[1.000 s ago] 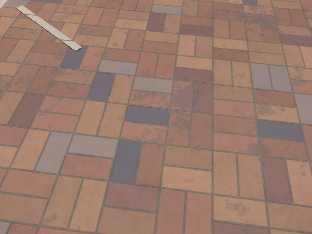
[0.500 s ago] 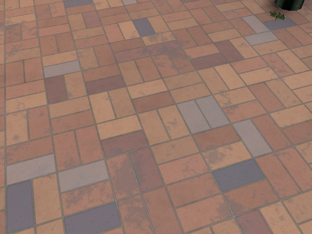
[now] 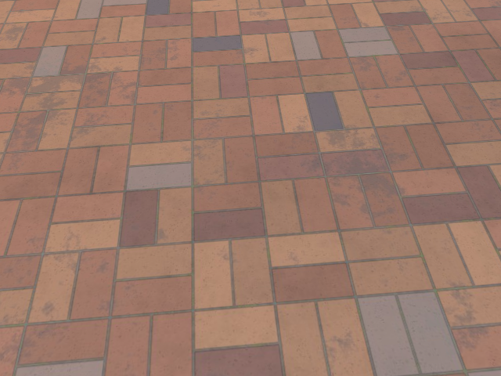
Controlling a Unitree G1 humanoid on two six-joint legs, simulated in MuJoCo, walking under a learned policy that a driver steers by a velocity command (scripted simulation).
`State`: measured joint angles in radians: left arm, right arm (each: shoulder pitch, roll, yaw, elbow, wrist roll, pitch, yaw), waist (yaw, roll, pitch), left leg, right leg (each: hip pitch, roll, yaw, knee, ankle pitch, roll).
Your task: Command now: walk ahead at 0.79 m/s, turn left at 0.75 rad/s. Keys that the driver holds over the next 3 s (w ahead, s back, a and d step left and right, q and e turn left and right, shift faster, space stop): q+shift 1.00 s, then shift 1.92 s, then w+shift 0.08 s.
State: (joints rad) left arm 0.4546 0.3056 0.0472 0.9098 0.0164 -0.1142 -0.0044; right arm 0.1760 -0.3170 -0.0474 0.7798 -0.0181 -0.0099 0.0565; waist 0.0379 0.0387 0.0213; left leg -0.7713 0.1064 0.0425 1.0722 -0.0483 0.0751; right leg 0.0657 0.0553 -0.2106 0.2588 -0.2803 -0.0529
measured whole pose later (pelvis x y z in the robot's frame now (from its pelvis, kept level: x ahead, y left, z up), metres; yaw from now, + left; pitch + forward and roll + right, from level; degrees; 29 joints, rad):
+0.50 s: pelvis +0.32 -0.03 +0.00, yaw +30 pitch +2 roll +0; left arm 0.01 0.28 0.02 0.60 0.00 -0.05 0.03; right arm 0.19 -0.34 -0.10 0.62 0.03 0.05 -0.05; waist -0.05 -0.02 0.05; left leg -0.34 -0.23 -0.27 0.57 -0.23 0.08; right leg -0.54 0.04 0.23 0.59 -0.12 0.11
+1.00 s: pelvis +0.36 -0.03 -0.01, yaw +59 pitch +2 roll -2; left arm 0.10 0.31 0.11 0.69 0.01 0.02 0.03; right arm 0.21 -0.30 -0.09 0.60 0.00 0.07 0.00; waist -0.01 -0.03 0.05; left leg -0.37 0.02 -0.01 0.66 -0.35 0.04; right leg -0.46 -0.10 -0.09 0.80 -0.43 0.06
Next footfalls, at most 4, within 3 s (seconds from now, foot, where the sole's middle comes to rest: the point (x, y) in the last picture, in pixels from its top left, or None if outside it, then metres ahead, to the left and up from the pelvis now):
0.14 left None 0.35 0.05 -0.77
0.54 right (299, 353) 0.55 -0.06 -0.77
0.94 left None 0.30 0.07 -0.77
1.36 right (285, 368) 0.52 -0.02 -0.77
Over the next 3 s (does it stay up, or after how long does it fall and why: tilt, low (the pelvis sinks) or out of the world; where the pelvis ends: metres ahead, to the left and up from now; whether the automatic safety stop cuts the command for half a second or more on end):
stays up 0.43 -0.01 0.01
